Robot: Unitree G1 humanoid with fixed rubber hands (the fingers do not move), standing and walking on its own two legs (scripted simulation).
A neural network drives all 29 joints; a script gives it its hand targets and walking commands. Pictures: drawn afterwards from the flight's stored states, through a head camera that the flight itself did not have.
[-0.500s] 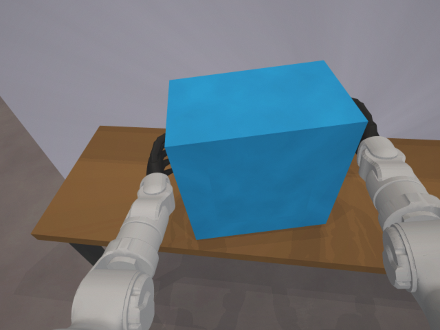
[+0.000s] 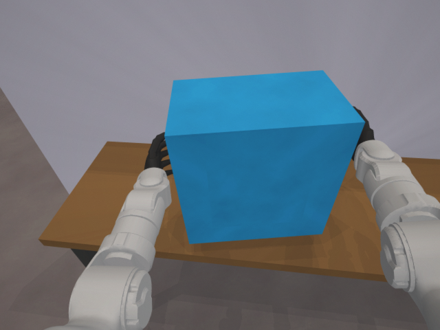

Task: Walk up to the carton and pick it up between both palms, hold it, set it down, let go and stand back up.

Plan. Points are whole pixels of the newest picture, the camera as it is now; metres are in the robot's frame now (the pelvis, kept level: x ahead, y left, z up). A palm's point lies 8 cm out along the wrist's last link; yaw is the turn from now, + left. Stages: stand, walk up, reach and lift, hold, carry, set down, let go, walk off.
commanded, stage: reach and lift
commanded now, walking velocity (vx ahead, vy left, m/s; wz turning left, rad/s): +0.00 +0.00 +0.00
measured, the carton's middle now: (252, 162) +0.46 +0.03 +0.10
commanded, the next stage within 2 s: none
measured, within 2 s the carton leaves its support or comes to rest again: neither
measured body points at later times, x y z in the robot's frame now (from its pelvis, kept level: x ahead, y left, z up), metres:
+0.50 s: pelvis -0.01 +0.00 +0.00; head -0.04 +0.00 +0.45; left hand +0.39 +0.22 +0.16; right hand +0.45 -0.16 +0.21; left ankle +0.01 +0.13 -0.75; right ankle +0.04 -0.13 -0.75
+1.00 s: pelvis -0.01 +0.00 +0.00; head -0.08 +0.01 +0.45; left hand +0.37 +0.22 +0.21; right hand +0.41 -0.16 +0.25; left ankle +0.01 +0.13 -0.75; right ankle +0.04 -0.13 -0.75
